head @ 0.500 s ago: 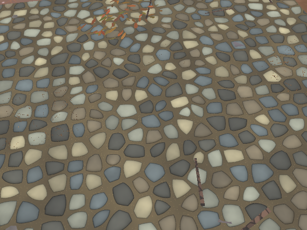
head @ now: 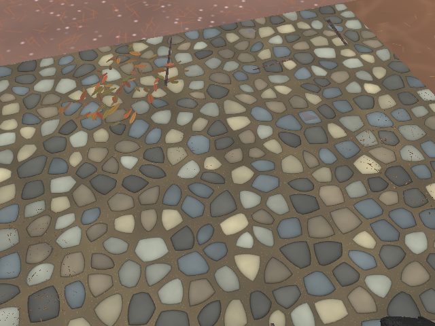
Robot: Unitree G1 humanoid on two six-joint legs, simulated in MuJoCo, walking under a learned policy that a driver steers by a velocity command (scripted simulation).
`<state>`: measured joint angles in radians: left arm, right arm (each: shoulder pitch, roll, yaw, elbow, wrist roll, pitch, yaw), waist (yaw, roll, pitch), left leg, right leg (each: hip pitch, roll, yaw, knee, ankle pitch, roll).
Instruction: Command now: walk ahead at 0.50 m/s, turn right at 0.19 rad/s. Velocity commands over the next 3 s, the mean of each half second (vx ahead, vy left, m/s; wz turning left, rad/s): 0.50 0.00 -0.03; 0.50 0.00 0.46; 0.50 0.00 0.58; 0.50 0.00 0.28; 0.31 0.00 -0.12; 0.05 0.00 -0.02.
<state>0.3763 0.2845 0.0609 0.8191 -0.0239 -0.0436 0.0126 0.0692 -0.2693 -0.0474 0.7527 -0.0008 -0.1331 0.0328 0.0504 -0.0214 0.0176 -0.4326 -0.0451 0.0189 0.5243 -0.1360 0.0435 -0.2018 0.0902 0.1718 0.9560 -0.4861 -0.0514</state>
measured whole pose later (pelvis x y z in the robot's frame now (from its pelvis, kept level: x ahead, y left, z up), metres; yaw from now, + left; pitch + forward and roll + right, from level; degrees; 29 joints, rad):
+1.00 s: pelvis +0.55 +0.02 -0.01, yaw +18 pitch +1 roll -1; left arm 0.30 0.29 0.08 0.87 -0.01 -0.05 0.02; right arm 0.08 -0.29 -0.07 0.67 0.02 -0.03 0.05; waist 0.04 0.02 0.06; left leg -0.52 -0.01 0.06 0.65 -0.15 0.11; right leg -0.05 -0.09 -0.20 0.78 -0.48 0.04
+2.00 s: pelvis +1.02 +0.28 +0.00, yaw +43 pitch +2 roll -1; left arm 0.36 0.30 0.05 0.91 -0.02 -0.06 -0.01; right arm 0.07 -0.26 -0.04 0.62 0.00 -0.06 0.03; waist 0.07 0.00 0.04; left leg -0.47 0.00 0.03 0.58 -0.14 0.06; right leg -0.15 -0.04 -0.02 0.85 -0.51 0.01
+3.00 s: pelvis +1.24 +0.48 +0.01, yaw +37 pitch -1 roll +0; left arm 0.13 0.24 0.04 0.99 0.00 0.00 0.02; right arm 0.23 -0.22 -0.03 1.01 0.00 -0.02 -0.03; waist 0.00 -0.01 0.03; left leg -0.17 0.02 0.00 0.51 -0.33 -0.01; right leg -0.28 0.00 -0.01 0.49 -0.20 0.00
